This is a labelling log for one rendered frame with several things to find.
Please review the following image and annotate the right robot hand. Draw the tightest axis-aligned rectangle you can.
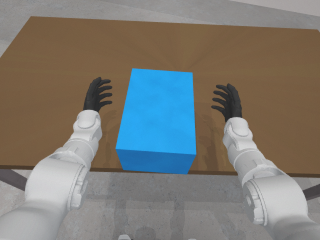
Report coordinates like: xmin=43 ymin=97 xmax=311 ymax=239
xmin=211 ymin=83 xmax=242 ymax=123

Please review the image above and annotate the table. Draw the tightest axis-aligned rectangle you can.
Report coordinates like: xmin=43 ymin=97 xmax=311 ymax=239
xmin=0 ymin=16 xmax=320 ymax=201

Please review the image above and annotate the carton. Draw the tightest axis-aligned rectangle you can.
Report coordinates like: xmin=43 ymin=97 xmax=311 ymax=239
xmin=115 ymin=68 xmax=196 ymax=175

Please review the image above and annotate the robot right upper arm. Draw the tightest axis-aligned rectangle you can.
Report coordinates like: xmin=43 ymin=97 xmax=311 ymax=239
xmin=242 ymin=174 xmax=320 ymax=240

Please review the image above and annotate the robot left forearm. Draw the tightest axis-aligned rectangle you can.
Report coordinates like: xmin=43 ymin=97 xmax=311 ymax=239
xmin=24 ymin=110 xmax=103 ymax=200

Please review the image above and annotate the robot right forearm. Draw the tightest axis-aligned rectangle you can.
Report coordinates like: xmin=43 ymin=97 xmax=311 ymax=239
xmin=222 ymin=117 xmax=308 ymax=214

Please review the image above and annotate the left robot hand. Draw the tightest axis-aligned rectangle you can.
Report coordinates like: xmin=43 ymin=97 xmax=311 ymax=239
xmin=83 ymin=77 xmax=113 ymax=113

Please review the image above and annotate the robot left upper arm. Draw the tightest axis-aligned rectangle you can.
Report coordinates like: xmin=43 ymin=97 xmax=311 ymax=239
xmin=0 ymin=157 xmax=90 ymax=240

